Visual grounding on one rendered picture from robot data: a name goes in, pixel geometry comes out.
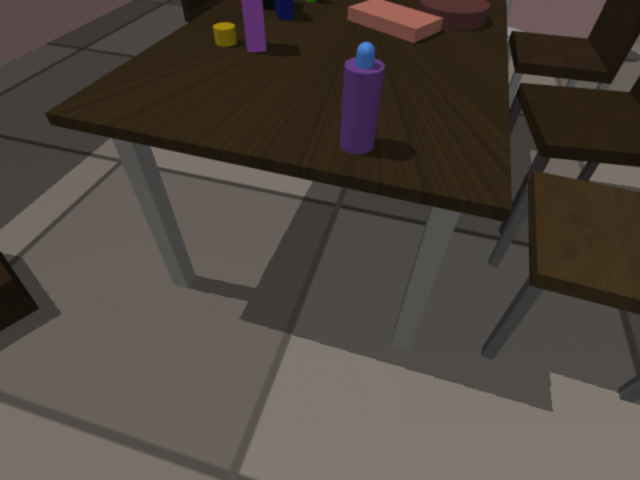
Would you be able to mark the table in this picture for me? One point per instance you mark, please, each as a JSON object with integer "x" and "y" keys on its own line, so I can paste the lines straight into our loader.
{"x": 442, "y": 136}

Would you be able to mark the chair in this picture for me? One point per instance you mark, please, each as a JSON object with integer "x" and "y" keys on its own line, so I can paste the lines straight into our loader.
{"x": 194, "y": 8}
{"x": 584, "y": 242}
{"x": 596, "y": 59}
{"x": 592, "y": 125}

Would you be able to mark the coat stand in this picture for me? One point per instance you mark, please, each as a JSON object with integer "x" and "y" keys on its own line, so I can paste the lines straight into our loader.
{"x": 509, "y": 29}

